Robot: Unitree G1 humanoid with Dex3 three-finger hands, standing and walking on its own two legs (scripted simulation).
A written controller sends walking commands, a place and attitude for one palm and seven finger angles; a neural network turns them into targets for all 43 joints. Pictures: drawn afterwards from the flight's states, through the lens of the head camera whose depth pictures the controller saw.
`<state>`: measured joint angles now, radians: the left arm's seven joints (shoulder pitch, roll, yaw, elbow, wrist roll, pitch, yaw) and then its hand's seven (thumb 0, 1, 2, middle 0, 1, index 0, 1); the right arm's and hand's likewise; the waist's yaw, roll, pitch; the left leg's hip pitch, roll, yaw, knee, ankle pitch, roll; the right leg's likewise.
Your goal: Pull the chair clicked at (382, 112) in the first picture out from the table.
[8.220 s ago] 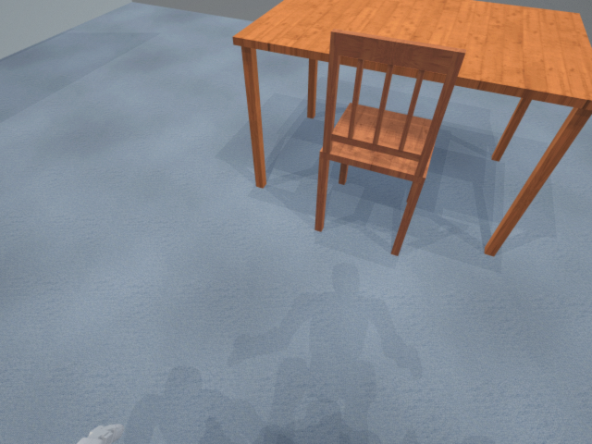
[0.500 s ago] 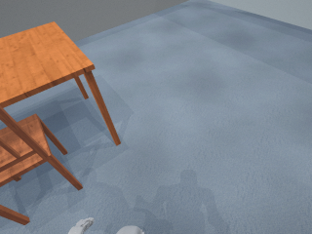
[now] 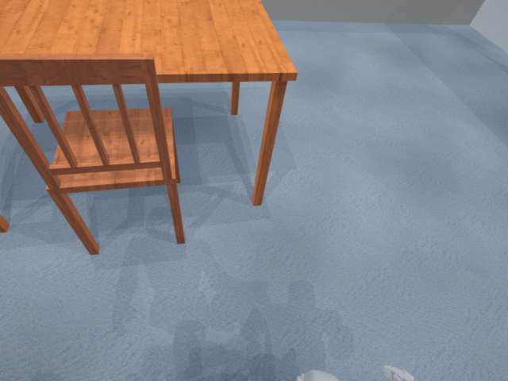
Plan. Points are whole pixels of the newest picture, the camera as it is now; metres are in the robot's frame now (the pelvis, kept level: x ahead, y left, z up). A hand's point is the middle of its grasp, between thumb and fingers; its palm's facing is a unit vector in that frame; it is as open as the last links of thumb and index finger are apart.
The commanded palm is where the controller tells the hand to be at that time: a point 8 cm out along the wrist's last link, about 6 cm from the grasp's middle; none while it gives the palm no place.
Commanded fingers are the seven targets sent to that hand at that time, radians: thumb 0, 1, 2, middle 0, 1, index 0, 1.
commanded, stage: turn to face it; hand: left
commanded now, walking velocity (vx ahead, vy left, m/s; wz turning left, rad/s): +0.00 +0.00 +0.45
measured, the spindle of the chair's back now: (92, 127) +0.68 +0.49 -0.11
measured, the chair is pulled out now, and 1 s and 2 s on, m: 0.00 0.00 0.00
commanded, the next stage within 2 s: take the last steps up to it in 0.50 s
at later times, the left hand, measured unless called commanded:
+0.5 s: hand out of the picture +0.09 +0.17 -0.14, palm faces +0.18 -0.95 -0.26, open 7.4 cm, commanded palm none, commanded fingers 0.00 0.90 0.90 -0.20 -0.30 -0.20 -0.30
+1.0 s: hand out of the picture -0.17 +0.10 -0.15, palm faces +0.44 -0.87 -0.22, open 7.4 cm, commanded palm none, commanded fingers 0.00 0.90 0.90 -0.20 -0.30 -0.20 -0.30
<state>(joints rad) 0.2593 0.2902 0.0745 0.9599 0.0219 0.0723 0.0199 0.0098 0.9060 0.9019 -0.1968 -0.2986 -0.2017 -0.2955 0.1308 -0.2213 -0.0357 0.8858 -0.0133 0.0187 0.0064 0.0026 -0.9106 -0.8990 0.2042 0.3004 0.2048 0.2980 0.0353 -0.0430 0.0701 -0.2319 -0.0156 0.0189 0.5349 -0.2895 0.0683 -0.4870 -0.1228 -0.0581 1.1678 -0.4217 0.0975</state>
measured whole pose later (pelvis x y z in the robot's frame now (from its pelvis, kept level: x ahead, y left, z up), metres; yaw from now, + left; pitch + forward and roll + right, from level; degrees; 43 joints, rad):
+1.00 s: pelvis -0.02 -0.03 +0.01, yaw +19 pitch -1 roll +1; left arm 0.50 0.15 0.03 1.11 0.04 -0.04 0.02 0.00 0.91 0.90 -0.20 -0.30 -0.20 -0.30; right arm 0.24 -0.23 -0.07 1.03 -0.03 0.04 0.03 0.01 -0.92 -0.90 0.20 0.30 0.20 0.30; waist 0.07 0.02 -0.02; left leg -0.35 0.07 0.04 0.77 -0.33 -0.03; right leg -0.11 -0.07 -0.13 0.33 -0.21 0.00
